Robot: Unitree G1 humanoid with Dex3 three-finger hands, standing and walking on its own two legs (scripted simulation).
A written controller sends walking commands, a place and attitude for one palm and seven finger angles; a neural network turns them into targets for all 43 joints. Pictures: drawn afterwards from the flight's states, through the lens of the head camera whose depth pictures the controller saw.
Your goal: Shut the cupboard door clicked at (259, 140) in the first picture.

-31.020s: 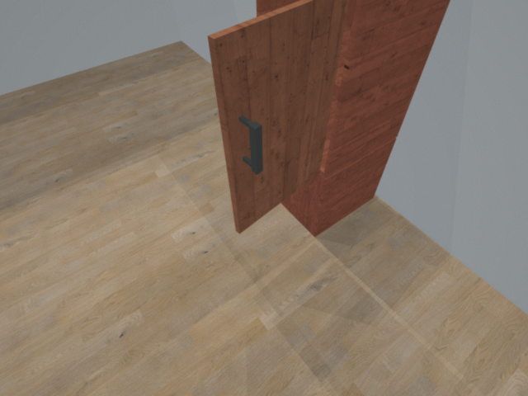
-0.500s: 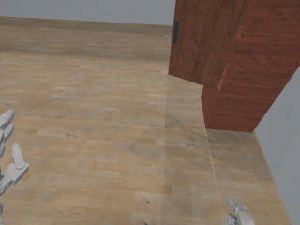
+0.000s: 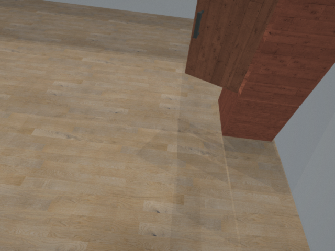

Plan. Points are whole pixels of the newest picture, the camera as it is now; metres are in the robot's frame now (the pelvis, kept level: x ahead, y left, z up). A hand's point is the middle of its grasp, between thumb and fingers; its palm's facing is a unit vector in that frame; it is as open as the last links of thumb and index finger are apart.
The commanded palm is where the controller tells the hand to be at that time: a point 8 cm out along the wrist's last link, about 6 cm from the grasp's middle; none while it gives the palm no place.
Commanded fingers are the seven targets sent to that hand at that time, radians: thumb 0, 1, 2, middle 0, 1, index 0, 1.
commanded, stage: let the arm hang, fingers relaxed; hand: left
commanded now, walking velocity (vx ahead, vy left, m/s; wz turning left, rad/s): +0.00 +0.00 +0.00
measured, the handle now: (198, 24) +1.21 -0.13 +0.01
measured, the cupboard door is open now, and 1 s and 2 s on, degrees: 67 67 67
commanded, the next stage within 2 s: look to check the result in 0.76 s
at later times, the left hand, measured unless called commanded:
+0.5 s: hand out of the picture -0.05 +0.21 -0.16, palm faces +0.00 -0.97 -0.23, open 7.3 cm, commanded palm none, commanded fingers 0.00 0.90 0.90 -0.20 -0.30 -0.20 -0.30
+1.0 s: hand out of the picture +0.00 +0.22 -0.16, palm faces -0.05 -0.97 -0.24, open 7.3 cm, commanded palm none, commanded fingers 0.00 0.90 0.90 -0.20 -0.30 -0.20 -0.30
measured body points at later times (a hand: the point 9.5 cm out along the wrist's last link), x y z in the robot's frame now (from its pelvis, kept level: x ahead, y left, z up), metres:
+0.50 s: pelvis -0.01 +0.02 +0.01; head -0.01 +0.02 +0.46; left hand -0.05 +0.27 -0.15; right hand +0.01 -0.21 -0.15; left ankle +0.07 +0.08 -0.73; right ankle -0.06 -0.10 -0.73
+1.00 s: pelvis +0.00 +0.01 +0.01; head +0.02 +0.02 +0.46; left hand +0.00 +0.27 -0.15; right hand +0.00 -0.25 -0.14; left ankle +0.07 +0.08 -0.73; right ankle -0.06 -0.10 -0.73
